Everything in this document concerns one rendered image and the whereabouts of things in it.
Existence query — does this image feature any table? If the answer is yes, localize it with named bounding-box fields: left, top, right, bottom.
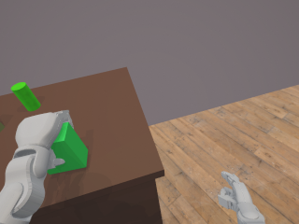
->
left=0, top=67, right=165, bottom=224

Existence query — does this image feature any robot left forearm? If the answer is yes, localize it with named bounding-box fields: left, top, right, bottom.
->
left=0, top=145, right=50, bottom=224

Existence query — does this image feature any robot left hand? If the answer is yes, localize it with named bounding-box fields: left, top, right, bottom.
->
left=15, top=109, right=74, bottom=170

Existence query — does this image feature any sponge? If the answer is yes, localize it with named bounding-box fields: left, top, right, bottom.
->
left=47, top=122, right=88, bottom=175

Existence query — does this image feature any robot right forearm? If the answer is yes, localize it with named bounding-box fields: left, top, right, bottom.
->
left=235, top=202, right=265, bottom=224

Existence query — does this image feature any robot right hand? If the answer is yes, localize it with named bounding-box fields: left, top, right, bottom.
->
left=218, top=171, right=253, bottom=212

